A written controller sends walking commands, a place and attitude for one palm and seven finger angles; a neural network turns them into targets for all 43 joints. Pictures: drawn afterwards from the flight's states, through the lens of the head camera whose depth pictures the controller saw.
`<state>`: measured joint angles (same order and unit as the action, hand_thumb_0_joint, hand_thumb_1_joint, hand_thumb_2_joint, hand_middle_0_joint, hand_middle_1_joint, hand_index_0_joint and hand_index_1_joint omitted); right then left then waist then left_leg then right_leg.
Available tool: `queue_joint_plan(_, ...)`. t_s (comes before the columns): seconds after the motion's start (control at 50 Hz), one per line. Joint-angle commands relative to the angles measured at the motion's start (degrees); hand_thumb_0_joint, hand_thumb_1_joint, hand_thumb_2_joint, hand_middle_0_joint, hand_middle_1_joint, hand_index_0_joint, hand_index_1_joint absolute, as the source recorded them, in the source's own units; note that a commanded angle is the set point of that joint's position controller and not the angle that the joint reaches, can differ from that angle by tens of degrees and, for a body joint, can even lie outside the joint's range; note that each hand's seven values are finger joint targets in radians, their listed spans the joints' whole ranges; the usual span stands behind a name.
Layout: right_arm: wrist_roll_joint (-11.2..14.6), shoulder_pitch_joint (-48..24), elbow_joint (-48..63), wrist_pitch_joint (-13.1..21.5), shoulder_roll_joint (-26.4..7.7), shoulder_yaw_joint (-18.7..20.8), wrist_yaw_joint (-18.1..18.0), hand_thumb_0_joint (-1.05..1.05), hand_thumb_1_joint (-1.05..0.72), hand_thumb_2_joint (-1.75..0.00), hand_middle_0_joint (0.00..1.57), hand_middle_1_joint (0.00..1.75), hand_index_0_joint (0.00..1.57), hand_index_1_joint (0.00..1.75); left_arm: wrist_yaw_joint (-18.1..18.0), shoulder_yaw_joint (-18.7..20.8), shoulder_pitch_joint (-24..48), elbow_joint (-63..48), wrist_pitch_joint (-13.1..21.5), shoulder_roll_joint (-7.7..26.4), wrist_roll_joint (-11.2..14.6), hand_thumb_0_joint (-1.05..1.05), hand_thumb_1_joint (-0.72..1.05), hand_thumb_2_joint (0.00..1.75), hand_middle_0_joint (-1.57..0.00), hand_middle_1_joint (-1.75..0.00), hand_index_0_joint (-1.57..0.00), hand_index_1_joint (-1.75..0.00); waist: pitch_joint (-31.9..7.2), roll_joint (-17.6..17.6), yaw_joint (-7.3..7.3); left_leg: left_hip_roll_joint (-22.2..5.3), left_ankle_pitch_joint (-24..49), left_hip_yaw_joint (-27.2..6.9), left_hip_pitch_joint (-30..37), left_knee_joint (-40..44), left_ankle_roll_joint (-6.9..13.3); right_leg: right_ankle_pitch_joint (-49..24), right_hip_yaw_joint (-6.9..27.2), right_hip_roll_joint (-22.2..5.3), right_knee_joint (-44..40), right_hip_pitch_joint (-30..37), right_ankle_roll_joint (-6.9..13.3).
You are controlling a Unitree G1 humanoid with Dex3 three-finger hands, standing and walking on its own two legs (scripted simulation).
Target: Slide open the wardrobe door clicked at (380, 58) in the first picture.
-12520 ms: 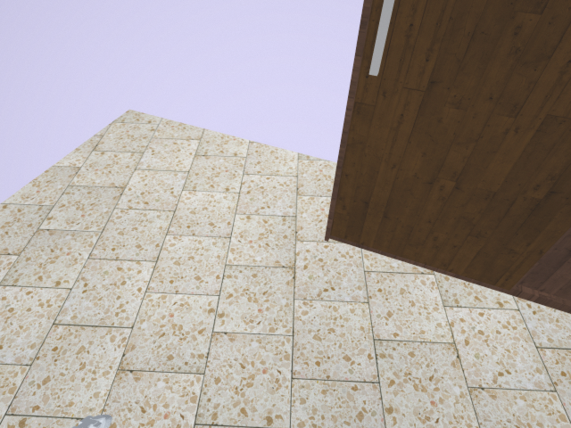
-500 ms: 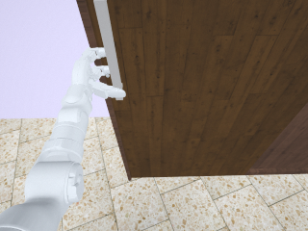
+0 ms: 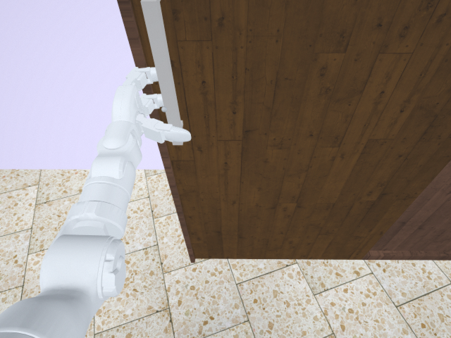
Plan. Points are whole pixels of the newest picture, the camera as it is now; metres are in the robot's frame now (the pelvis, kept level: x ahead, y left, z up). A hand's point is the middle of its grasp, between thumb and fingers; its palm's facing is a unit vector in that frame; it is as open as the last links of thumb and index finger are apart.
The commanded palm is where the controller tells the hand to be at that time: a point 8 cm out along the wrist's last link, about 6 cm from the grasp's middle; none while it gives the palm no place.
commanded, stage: move the hooked fingers beside the handle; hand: left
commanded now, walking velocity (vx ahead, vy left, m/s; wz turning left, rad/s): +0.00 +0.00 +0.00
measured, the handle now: (168, 79) +0.53 +0.11 +0.20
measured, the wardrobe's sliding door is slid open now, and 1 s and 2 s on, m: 0.00 0.00 0.00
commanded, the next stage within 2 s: none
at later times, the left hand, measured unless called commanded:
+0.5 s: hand (156, 109) +0.46 +0.12 +0.18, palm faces +0.00 -1.00 +0.01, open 14.0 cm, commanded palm +0.43 +0.18 +0.18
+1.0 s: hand (148, 111) +0.45 +0.14 +0.19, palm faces +0.00 -1.00 +0.02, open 14.0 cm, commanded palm +0.43 +0.19 +0.18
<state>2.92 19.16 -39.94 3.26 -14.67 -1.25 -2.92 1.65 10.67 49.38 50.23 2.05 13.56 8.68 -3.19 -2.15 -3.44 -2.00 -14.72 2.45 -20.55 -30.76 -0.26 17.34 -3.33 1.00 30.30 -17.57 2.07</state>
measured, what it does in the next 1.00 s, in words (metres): stands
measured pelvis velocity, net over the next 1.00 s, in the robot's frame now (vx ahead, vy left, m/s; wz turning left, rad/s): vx -0.01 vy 0.01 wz -0.01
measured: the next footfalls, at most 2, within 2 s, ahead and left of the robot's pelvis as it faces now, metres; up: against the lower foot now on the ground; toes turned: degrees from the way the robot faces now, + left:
none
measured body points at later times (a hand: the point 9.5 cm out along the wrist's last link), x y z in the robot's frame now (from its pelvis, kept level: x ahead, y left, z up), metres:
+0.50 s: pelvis +0.00 +0.00 +0.00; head +0.02 -0.01 +0.45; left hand +0.46 +0.18 +0.18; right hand +0.08 -0.26 -0.12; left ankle +0.01 +0.12 -0.73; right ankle -0.02 -0.09 -0.73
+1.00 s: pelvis -0.01 +0.01 +0.00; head +0.00 +0.00 +0.45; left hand +0.45 +0.19 +0.19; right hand +0.09 -0.24 -0.11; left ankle +0.01 +0.12 -0.73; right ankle -0.02 -0.09 -0.73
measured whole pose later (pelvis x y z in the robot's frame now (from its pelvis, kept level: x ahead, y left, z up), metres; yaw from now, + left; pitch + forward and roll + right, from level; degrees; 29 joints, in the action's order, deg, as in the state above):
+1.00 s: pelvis -0.01 +0.01 +0.00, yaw +0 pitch +3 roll +0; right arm 3.1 17.8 -39.1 2.8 -14.0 -2.5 -3.8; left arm 4.6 12.9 48.7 50.9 1.2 15.6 8.4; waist -3.1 -1.8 -3.5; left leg -1.6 -14.2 2.9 -19.4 -30.2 0.4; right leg 16.4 -2.8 0.7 29.4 -16.4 1.4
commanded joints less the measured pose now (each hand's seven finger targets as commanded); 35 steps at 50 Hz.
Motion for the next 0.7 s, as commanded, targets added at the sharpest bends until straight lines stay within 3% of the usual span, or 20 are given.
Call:
queue_joint_plan(0.0, 0.05, -1.01, 6.22, 2.83, -7.0, 2.62, -0.19, 0.0, -0.9, -0.9, 0.2, 0.3, 0.2, 0.3, 1.14, -2.52, 31.81, -14.93, 3.58, 4.88, 0.43, 0.0, -0.5, 0.3, -0.3, -1.2, -0.3, -1.2, -18.62, 2.76, -1.21, 2.15, 15.2, -1.69, 13.88, 1.06, 3.06, -23.23, 1.79, 0.39, -3.94, 2.14, -1.16)
queue_joint_plan(0.06, -0.18, -0.35, 5.4, 2.71, -7.31, 2.69, -0.48, 0.0, -0.9, -0.9, 0.2, 0.3, 0.2, 0.3, 0.77, -1.89, 32.87, -13.2, 3.23, 6.13, 0.16, 0.0, -0.5, 0.3, -0.3, -1.2, -0.3, -1.2, -17.63, 4.37, -1.52, 2.21, 13.61, -1.93, 12.68, 1.53, 3.15, -21.39, 1.8, 0.17, -4.49, 2.4, -1.3)
queue_joint_plan(0.08, -0.09, -0.78, 5.48, 2.87, -7.17, 2.61, -0.5, 0.0, -0.9, -0.9, 0.2, 0.3, 0.2, 0.3, 0.74, -1.35, 32.85, -13.08, 3.21, 6.34, 0.26, 0.0, -0.5, 0.3, -0.3, -1.2, -0.3, -1.2, -17.92, 3.39, -1.27, 2.24, 13.57, -1.81, 12.97, 1.45, 3.21, -21.54, 2.1, 0.2, -4.5, 1.89, -1.29)
queue_joint_plan(0.1, -0.23, -0.41, 5.03, 2.79, -7.26, 2.59, -0.58, 0.0, -0.9, -0.9, 0.2, 0.3, 0.2, 0.3, 0.44, 0.76, 32.85, -11.98, 3.25, 8.74, 0.07, 0.0, -0.5, 0.3, -0.3, -1.2, -0.3, -1.2, -18.3, 3.77, -0.94, 2.26, 13.17, -1.87, 12.59, 1.48, 3.14, -21.17, 2.11, 0.18, -4.47, 2.32, -1.26)
queue_joint_plan(0.12, -0.29, -0.31, 5.17, 2.83, -7.11, 2.42, -0.52, 0.0, -0.9, -0.9, 0.2, 0.3, 0.2, 0.3, 0.52, -0.1, 32.74, -11.82, 3.31, 7.52, 0.11, 0.0, -0.5, 0.3, -0.3, -1.2, -0.3, -1.2, -18.54, 4.31, -0.95, 2.42, 13.66, -1.87, 12.2, 1.67, 3.14, -21.87, 2.06, 0.16, -4.25, 2.94, -1.24)
queue_joint_plan(0.2, -0.56, -0.31, 5.73, 2.56, -7.15, 2.31, -0.34, 0.0, -0.9, -0.9, 0.2, 0.3, 0.2, 0.3, 0.07, 4.02, 29.75, -11.1, 3.95, 11.6, -0.4, 0.0, -0.5, 0.3, -0.3, -1.2, -0.3, -1.2, -19.08, 4.1, 0.39, 2.43, 14.91, -1.24, 11.07, 1.63, 3.2, -23.91, 2.36, -0.04, -3.8, 4.84, -1.28)
queue_joint_plan(0.3, -0.4, -0.43, 6.87, 1.86, -7.23, 2.4, -0.41, 0.0, -0.9, -0.9, 0.2, 0.3, 0.2, 0.3, 0.54, 5.07, 27.98, -11.39, 4.21, 13.6, -1.16, 0.0, -0.5, 0.3, -0.3, -1.2, -0.3, -1.2, -18.06, 5.51, 0.53, 2.29, 14.74, -0.61, 9.8, 1.87, 3.37, -25.29, 2.66, -0.11, -3.9, 6.08, -1.5)
queue_joint_plan(0.38, -0.18, -0.8, 7.33, 1.61, -7.21, 2.48, -0.72, 0.0, -0.9, -0.9, 0.2, 0.3, 0.2, 0.3, 1.75, 4.65, 28.67, -14.21, 4.43, 14.03, -0.79, 0.0, -0.5, 0.3, -0.3, -1.2, -0.3, -1.2, -19.29, 2.84, 0.26, 2.27, 15.9, -0.37, 11.33, 1.69, 3.39, -26.45, 2.84, -0.17, -3.99, 6.56, -1.4)
queue_joint_plan(0.4, -0.06, -0.93, 7.41, 1.66, -7.09, 2.45, -0.71, 0.0, -0.9, -0.9, 0.2, 0.3, 0.2, 0.3, 2.15, 3.39, 28.76, -14.37, 4.23, 12.52, -0.61, 0.0, -0.5, 0.3, -0.3, -1.2, -0.3, -1.2, -19.0, 3.01, -0.02, 2.27, 15.7, -0.47, 11.83, 1.7, 3.39, -26.15, 2.78, -0.01, -4.12, 6.02, -1.38)
queue_joint_plan(0.44, 0.07, -1.02, 7.38, 1.73, -7.28, 2.71, -0.87, 0.0, -0.9, -0.9, 0.2, 0.3, 0.2, 0.3, 2.7, 3.63, 28.4, -15.84, 4.13, 12.85, -0.09, 0.0, -0.5, 0.3, -0.3, -1.2, -0.3, -1.2, -19.87, 3.08, 0.05, 2.1, 16.3, -0.69, 12.85, 1.67, 3.32, -25.99, 2.61, 0.11, -4.17, 5.98, -1.26)
queue_joint_plan(0.48, 0.22, -1.37, 7.24, 1.77, -7.19, 2.58, -0.93, 0.0, -0.9, -0.9, 0.2, 0.3, 0.2, 0.3, 3.22, 2.17, 28.39, -15.82, 3.68, 11.26, 0.4, 0.0, -0.5, 0.3, -0.3, -1.2, -0.3, -1.2, -18.43, 1.45, -0.35, 2.08, 16.29, -0.77, 13.35, 1.63, 3.32, -25.55, 2.44, 0.11, -4.46, 4.91, -1.2)
queue_joint_plan(0.5, 0.17, -1.23, 7.23, 1.78, -7.38, 2.67, -0.92, 0.0, -0.9, -0.9, 0.2, 0.3, 0.2, 0.3, 3.34, 3.09, 27.54, -16.08, 3.44, 11.96, 0.68, 0.0, -0.5, 0.3, -0.3, -1.2, -0.3, -1.2, -19.09, 2.98, 0.11, 2.08, 16.56, -0.98, 13.45, 1.64, 3.31, -25.69, 2.33, 0.24, -4.33, 5.33, -1.17)
queue_joint_plan(0.52, 0.27, -1.57, 7.25, 1.72, -7.4, 2.74, -1.0, 0.0, -0.9, -0.9, 0.2, 0.3, 0.2, 0.3, 3.46, 3.22, 27.03, -16.78, 3.25, 12.31, 0.71, 0.0, -0.5, 0.3, -0.3, -1.2, -0.3, -1.2, -19.28, 1.95, 0.19, 2.02, 16.61, -0.88, 13.77, 1.76, 3.26, -25.5, 2.35, 0.2, -4.4, 5.25, -1.11)
queue_joint_plan(0.54, 0.37, -1.74, 7.24, 1.77, -7.28, 2.55, -1.0, 0.0, -0.9, -0.9, 0.2, 0.3, 0.2, 0.3, 3.78, 1.7, 26.03, -15.43, 2.63, 10.17, 1.04, 0.0, -0.5, 0.3, -0.3, -1.2, -0.3, -1.2, -17.88, 3.13, -0.1, 2.02, 15.7, -1.05, 13.37, 1.97, 3.27, -24.28, 2.09, 0.27, -4.73, 4.4, -1.17)
queue_joint_plan(0.56, 0.42, -1.4, 7.12, 1.61, -7.67, 2.65, -1.14, 0.0, -0.9, -0.9, 0.2, 0.3, 0.2, 0.3, 3.75, 2.15, 26.16, -14.77, 2.43, 11.29, 1.01, 0.0, -0.5, 0.3, -0.3, -1.2, -0.3, -1.2, -16.83, 3.9, -0.27, 1.95, 15.12, -1.08, 12.82, 1.94, 3.33, -23.32, 2.0, 0.11, -4.96, 4.42, -1.21)
queue_joint_plan(0.58, 0.5, -1.88, 7.06, 1.63, -7.52, 2.39, -1.17, 0.0, -0.9, -0.9, 0.2, 0.3, 0.2, 0.3, 3.76, 1.62, 27.25, -14.51, 2.12, 10.99, 0.91, 0.0, -0.5, 0.3, -0.3, -1.2, -0.3, -1.2, -15.77, 2.51, -0.45, 2.03, 14.01, -1.2, 12.55, 2.11, 3.32, -22.15, 2.12, 0.08, -5.1, 3.19, -1.22)
queue_joint_plan(0.68, 0.26, -1.96, 7.09, 2.02, -7.36, 2.41, -1.16, 0.0, -0.9, -0.9, 0.2, 0.3, 0.2, 0.3, 3.2, 1.24, 29.77, -17.74, 3.11, 10.77, 0.7, 0.0, -0.5, 0.3, -0.3, -1.2, -0.3, -1.2, -19.01, 0.42, -0.21, 1.84, 16.41, -2.27, 15.51, 1.96, 2.98, -21.77, 1.66, 0.18, -4.29, 3.07, -0.71)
